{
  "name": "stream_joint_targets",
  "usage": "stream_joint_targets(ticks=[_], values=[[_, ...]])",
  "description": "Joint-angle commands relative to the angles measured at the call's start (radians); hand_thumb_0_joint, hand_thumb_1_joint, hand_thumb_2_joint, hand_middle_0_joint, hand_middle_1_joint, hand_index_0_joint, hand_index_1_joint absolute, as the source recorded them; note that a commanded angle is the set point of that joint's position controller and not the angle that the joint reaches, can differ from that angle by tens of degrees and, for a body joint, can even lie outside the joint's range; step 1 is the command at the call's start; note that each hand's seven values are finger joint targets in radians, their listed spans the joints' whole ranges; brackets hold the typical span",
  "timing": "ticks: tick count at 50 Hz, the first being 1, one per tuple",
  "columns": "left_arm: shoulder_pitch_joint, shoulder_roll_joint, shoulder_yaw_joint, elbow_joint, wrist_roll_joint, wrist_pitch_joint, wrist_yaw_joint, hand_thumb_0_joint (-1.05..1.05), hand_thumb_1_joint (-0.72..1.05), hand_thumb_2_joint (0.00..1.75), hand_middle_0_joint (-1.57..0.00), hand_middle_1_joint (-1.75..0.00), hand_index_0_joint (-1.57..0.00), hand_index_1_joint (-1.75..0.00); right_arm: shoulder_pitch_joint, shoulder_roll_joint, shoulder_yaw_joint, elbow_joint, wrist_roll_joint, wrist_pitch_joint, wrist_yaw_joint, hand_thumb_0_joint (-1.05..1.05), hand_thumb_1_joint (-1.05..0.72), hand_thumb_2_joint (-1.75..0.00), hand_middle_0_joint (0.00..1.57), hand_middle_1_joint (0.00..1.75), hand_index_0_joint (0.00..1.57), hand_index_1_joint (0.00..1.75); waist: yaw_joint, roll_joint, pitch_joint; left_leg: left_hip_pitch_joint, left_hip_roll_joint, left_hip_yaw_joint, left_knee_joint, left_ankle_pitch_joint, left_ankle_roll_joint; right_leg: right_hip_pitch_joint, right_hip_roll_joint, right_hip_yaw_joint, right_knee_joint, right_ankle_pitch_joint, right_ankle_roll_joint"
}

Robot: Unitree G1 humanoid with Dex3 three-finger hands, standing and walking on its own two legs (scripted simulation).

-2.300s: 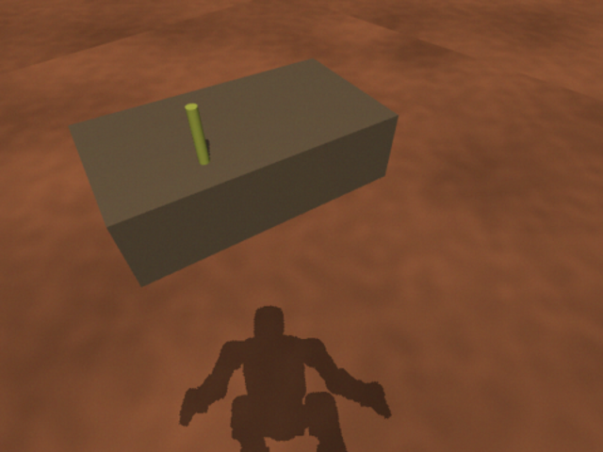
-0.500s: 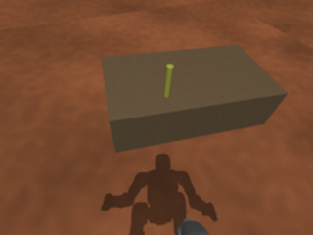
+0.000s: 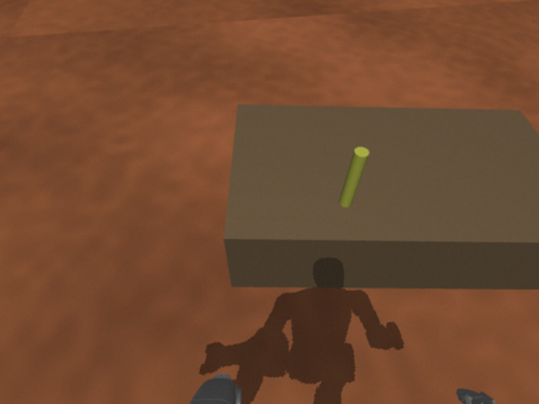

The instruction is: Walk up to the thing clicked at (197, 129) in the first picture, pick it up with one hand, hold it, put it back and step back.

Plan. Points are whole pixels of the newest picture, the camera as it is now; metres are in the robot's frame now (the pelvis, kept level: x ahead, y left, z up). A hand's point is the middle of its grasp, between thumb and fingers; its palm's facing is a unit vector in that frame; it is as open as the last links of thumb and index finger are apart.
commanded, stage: walk up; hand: right
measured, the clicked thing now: (352, 179) +0.78 -0.22 -0.29
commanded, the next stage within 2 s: none
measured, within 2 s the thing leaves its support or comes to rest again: neither
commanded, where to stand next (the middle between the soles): +0.30 -0.03 m, yaw +2 degrees
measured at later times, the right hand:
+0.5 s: hand (470, 372) +0.21 -0.32 -0.14, palm faces -0.03 +0.92 -0.40, open 7.4 cm
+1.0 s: hand (441, 307) +0.33 -0.31 -0.15, palm faces -0.11 +0.92 -0.38, open 7.4 cm
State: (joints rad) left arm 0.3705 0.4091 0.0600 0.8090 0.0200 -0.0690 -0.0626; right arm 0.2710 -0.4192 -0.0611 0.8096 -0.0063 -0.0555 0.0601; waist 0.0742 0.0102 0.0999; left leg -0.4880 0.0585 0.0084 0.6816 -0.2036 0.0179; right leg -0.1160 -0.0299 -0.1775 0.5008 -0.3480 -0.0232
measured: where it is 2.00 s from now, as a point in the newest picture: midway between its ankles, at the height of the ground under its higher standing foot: (289, 391)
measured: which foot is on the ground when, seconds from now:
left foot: up 0.00-0.04, down 0.06-0.52, up 0.54-0.88, down 0.90-1.00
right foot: down 0.00-0.08, up 0.10-0.48, down 0.50-1.00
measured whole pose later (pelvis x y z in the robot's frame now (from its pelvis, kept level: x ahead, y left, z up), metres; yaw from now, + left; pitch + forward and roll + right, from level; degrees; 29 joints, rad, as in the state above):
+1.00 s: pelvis +0.22 -0.05 -0.01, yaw +4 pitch -2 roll +0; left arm 0.20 0.39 0.00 0.90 -0.01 -0.01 0.00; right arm 0.19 -0.38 -0.03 0.93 -0.01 -0.01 0.01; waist 0.02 -0.02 0.12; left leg -0.36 0.01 0.02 0.66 -0.26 0.01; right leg -0.31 -0.06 -0.07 0.71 -0.41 -0.01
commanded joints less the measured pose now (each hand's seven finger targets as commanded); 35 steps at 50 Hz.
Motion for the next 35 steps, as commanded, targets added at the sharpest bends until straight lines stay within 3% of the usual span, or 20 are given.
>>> stream_joint_targets(ticks=[1, 2, 3, 4, 5, 6, 9, 12, 14, 18, 22, 24, 25, 26, 27, 28, 29, 30, 32, 35], values=[[-0.027, 0.255, 0.074, -0.098, 0.001, -0.005, 0.015, 0.00, 0.90, 0.90, -0.20, -0.30, -0.20, -0.30, 0.042, -0.152, -0.065, -0.063, -0.003, -0.041, -0.016, 0.00, -0.90, -0.90, 0.20, 0.30, 0.20, 0.30, -0.067, -0.079, -0.090, 0.263, -0.035, 0.082, -0.136, 0.089, 0.020, -0.126, -0.228, 0.130, -0.027, 0.244, -0.155], [-0.015, 0.224, 0.060, -0.108, 0.002, -0.002, 0.016, 0.00, 0.90, 0.90, -0.20, -0.30, -0.20, -0.30, 0.116, -0.189, -0.080, -0.036, -0.007, -0.046, -0.025, 0.00, -0.90, -0.90, 0.20, 0.30, 0.20, 0.30, -0.106, 0.011, -0.140, 0.414, -0.055, 0.071, -0.150, 0.048, 0.040, -0.184, -0.187, 0.093, 0.125, 0.304, -0.132], [0.028, 0.173, 0.040, -0.108, -0.005, 0.001, 0.020, 0.00, 0.90, 0.90, -0.20, -0.30, -0.20, -0.30, 0.208, -0.239, -0.099, -0.015, -0.018, -0.052, -0.036, 0.00, -0.90, -0.90, 0.20, 0.30, 0.20, 0.30, -0.147, 0.159, -0.197, 0.552, 0.005, -0.049, -0.199, -0.078, 0.085, -0.290, -0.122, 0.040, 0.366, 0.243, -0.095], [0.078, 0.099, 0.025, -0.118, -0.010, 0.004, 0.017, 0.00, 0.90, 0.90, -0.20, -0.30, -0.20, -0.30, 0.248, -0.322, -0.117, -0.035, -0.032, -0.055, -0.050, 0.00, -0.90, -0.90, 0.20, 0.30, 0.20, 0.30, -0.144, 0.340, -0.244, 0.700, 0.262, -0.488, -0.261, -0.181, 0.165, -0.530, 0.002, 0.051, 0.596, -0.195, -0.037], [0.091, 0.202, 0.052, -0.096, -0.007, 0.020, 0.028, 0.00, 0.90, 0.90, -0.20, -0.30, -0.20, -0.30, 0.215, -0.350, -0.121, -0.072, -0.003, -0.054, -0.057, 0.00, -0.90, -0.90, 0.20, 0.30, 0.20, 0.30, -0.138, 0.178, -0.245, 0.632, 0.381, -0.733, -0.379, -0.305, 0.254, -0.553, 0.003, 0.157, 0.676, -0.231, -0.035], [0.062, 0.259, 0.062, -0.082, -0.005, 0.027, 0.035, 0.00, 0.90, 0.90, -0.20, -0.30, -0.20, -0.30, 0.168, -0.342, -0.127, -0.073, 0.014, -0.048, -0.055, 0.00, -0.90, -0.90, 0.20, 0.30, 0.20, 0.30, -0.132, 0.133, -0.186, 0.572, 0.392, -0.711, -0.389, -0.292, 0.292, -0.563, -0.055, 0.204, 0.726, -0.198, -0.038], [0.036, 0.219, 0.060, -0.052, -0.010, 0.030, 0.027, 0.00, 0.90, 0.90, -0.20, -0.30, -0.20, -0.30, 0.107, -0.247, -0.077, -0.082, 0.015, -0.056, -0.065, 0.00, -0.90, -0.90, 0.20, 0.30, 0.20, 0.30, -0.095, 0.052, -0.053, 0.374, 0.255, -0.346, -0.363, 0.121, 0.193, -0.493, -0.086, 0.267, 0.669, -0.059, -0.029], [0.079, 0.195, 0.060, -0.028, -0.009, 0.042, 0.014, 0.00, 0.90, 0.90, -0.20, -0.30, -0.20, -0.30, 0.083, -0.244, -0.067, -0.080, 0.013, -0.067, -0.062, 0.00, -0.90, -0.90, 0.20, 0.30, 0.20, 0.30, -0.063, 0.103, -0.038, 0.235, 0.198, -0.188, -0.367, 0.181, 0.182, -0.379, -0.089, 0.219, 0.584, 0.009, -0.003], [0.062, 0.182, 0.060, -0.033, -0.007, 0.045, 0.002, 0.00, 0.90, 0.90, -0.20, -0.30, -0.20, -0.30, 0.063, -0.251, -0.072, -0.096, 0.005, -0.069, -0.057, 0.00, -0.90, -0.90, 0.20, 0.30, 0.20, 0.30, -0.062, 0.140, -0.025, 0.222, 0.183, -0.150, -0.391, 0.058, 0.201, -0.385, -0.100, 0.191, 0.486, 0.040, 0.012], [-0.033, 0.189, 0.068, -0.049, 0.000, 0.041, -0.020, 0.00, 0.90, 0.90, -0.20, -0.30, -0.20, -0.30, 0.057, -0.285, -0.084, -0.096, 0.001, -0.068, -0.048, 0.00, -0.90, -0.90, 0.20, 0.30, 0.20, 0.30, -0.085, 0.175, 0.010, 0.159, 0.175, -0.157, -0.443, -0.262, 0.199, -0.352, -0.107, 0.170, 0.305, 0.105, 0.018], [-0.050, 0.183, 0.070, -0.025, 0.000, 0.018, -0.009, 0.00, 0.90, 0.90, -0.20, -0.30, -0.20, -0.30, 0.044, -0.275, -0.073, -0.093, -0.003, -0.047, -0.044, 0.00, -0.90, -0.90, 0.20, 0.30, 0.20, 0.30, -0.075, 0.151, -0.009, 0.100, 0.165, -0.132, -0.354, -0.220, 0.184, -0.213, -0.053, 0.119, 0.173, 0.104, 0.011], [0.023, 0.184, 0.072, 0.008, 0.003, -0.001, 0.009, 0.00, 0.90, 0.90, -0.20, -0.30, -0.20, -0.30, 0.030, -0.230, -0.054, -0.097, 0.001, -0.032, -0.046, 0.00, -0.90, -0.90, 0.20, 0.30, 0.20, 0.30, -0.024, 0.058, -0.066, 0.083, 0.126, -0.084, -0.170, -0.063, 0.139, -0.050, -0.003, 0.098, 0.054, 0.135, 0.001], [0.060, 0.206, 0.079, 0.022, 0.006, -0.012, 0.019, 0.00, 0.90, 0.90, -0.20, -0.30, -0.20, -0.30, 0.075, -0.169, -0.033, -0.090, 0.002, -0.027, -0.049, 0.00, -0.90, -0.90, 0.20, 0.30, 0.20, 0.30, -0.011, -0.049, -0.107, 0.053, 0.077, -0.036, -0.014, -0.044, 0.104, 0.050, -0.020, 0.149, -0.014, 0.116, -0.012], [0.106, 0.277, 0.096, 0.020, 0.016, -0.022, 0.032, 0.00, 0.90, 0.90, -0.20, -0.30, -0.20, -0.30, 0.105, -0.100, -0.010, -0.100, 0.007, -0.028, -0.050, 0.00, -0.90, -0.90, 0.20, 0.30, 0.20, 0.30, 0.005, -0.281, -0.144, -0.022, -0.018, 0.048, 0.259, -0.132, 0.054, 0.094, -0.210, 0.410, -0.144, 0.063, -0.064], [0.051, 0.318, 0.096, -0.012, 0.008, -0.025, 0.038, 0.00, 0.90, 0.90, -0.20, -0.30, -0.20, -0.30, 0.134, -0.092, -0.002, -0.090, 0.004, -0.019, -0.056, 0.00, -0.90, -0.90, 0.20, 0.30, 0.20, 0.30, -0.027, -0.306, -0.099, -0.173, -0.091, 0.024, 0.350, -0.320, 0.006, 0.096, -0.373, 0.681, -0.234, 0.054, -0.149], [0.024, 0.354, 0.101, -0.013, -0.003, -0.015, 0.036, 0.00, 0.90, 0.90, -0.20, -0.30, -0.20, -0.30, 0.110, -0.200, -0.030, -0.070, -0.004, -0.012, -0.069, 0.00, -0.90, -0.90, 0.20, 0.30, 0.20, 0.30, -0.014, -0.250, -0.077, -0.147, -0.038, -0.031, 0.408, -0.359, 0.013, 0.025, -0.423, 0.733, -0.211, 0.051, -0.248], [0.016, 0.326, 0.096, -0.015, -0.012, -0.009, 0.037, 0.00, 0.90, 0.90, -0.20, -0.30, -0.20, -0.30, 0.097, -0.224, -0.039, -0.055, -0.002, -0.014, -0.071, 0.00, -0.90, -0.90, 0.20, 0.30, 0.20, 0.30, -0.019, -0.215, -0.057, -0.143, -0.019, -0.053, 0.430, -0.346, 0.012, -0.001, -0.394, 0.672, -0.191, 0.123, -0.263], [0.016, 0.294, 0.086, -0.014, -0.016, -0.009, 0.042, 0.00, 0.90, 0.90, -0.20, -0.30, -0.20, -0.30, 0.085, -0.217, -0.039, -0.039, 0.009, -0.014, -0.068, 0.00, -0.90, -0.90, 0.20, 0.30, 0.20, 0.30, -0.020, -0.192, -0.060, -0.130, -0.015, -0.083, 0.418, -0.317, 0.012, -0.001, -0.339, 0.555, -0.169, 0.242, -0.237], [-0.047, 0.263, 0.066, -0.021, -0.017, -0.009, 0.052, 0.00, 0.90, 0.90, -0.20, -0.30, -0.20, -0.30, 0.130, -0.191, -0.035, -0.001, 0.015, -0.003, -0.061, 0.00, -0.90, -0.90, 0.20, 0.30, 0.20, 0.30, -0.055, -0.207, -0.075, -0.066, -0.007, -0.054, 0.362, -0.230, 0.006, -0.044, -0.253, 0.371, -0.137, 0.286, -0.182], [-0.072, 0.252, 0.052, -0.034, -0.006, -0.008, 0.058, 0.00, 0.90, 0.90, -0.20, -0.30, -0.20, -0.30, 0.104, -0.168, -0.030, 0.009, 0.004, 0.015, -0.050, 0.00, -0.90, -0.90, 0.20, 0.30, 0.20, 0.30, -0.053, -0.203, -0.070, 0.004, -0.016, -0.013, 0.259, -0.176, -0.003, -0.124, -0.214, 0.283, -0.131, 0.310, -0.178]])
